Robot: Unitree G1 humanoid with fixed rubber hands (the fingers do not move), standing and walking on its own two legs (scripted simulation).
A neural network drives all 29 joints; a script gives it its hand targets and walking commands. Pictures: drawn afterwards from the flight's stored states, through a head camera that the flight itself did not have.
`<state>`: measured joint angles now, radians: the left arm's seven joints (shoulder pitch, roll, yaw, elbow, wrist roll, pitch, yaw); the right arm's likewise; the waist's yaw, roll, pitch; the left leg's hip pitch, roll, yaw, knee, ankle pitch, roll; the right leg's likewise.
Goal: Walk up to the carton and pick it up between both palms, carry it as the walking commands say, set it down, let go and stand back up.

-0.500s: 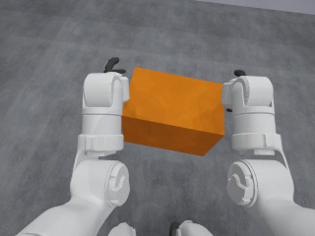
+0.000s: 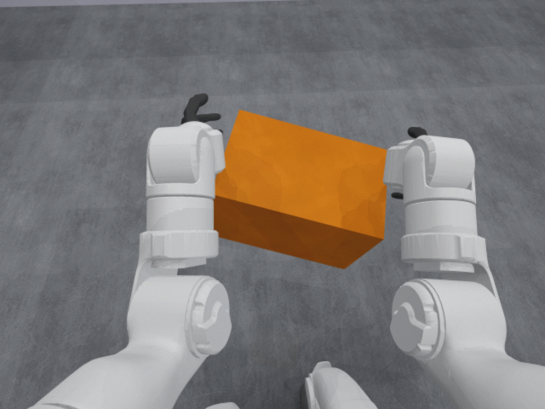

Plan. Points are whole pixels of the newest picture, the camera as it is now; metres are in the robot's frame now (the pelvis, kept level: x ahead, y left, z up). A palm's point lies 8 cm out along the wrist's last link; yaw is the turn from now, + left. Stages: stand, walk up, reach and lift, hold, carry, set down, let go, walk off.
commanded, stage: carry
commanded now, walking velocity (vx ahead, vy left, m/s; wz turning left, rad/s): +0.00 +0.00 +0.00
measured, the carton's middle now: (295, 195) +0.43 +0.00 +0.02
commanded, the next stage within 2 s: none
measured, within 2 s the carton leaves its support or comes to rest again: neither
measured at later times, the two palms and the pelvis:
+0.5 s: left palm (229, 233) +0.30 +0.08 +0.12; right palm (501, 246) +0.29 -0.22 +0.13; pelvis -0.08 -0.04 -0.01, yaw -3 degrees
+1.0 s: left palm (187, 369) +0.17 +0.12 +0.08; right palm (470, 327) +0.21 -0.18 +0.10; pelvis -0.17 -0.07 -0.01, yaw +8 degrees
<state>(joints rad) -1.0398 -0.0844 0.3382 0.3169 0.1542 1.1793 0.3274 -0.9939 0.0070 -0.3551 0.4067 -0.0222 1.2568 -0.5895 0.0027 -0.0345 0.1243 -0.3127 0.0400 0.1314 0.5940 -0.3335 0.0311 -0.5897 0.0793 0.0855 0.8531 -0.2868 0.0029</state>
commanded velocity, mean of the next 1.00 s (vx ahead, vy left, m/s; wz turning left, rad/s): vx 0.00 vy -0.16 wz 0.49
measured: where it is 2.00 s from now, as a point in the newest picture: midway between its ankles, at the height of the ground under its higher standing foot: outside the picture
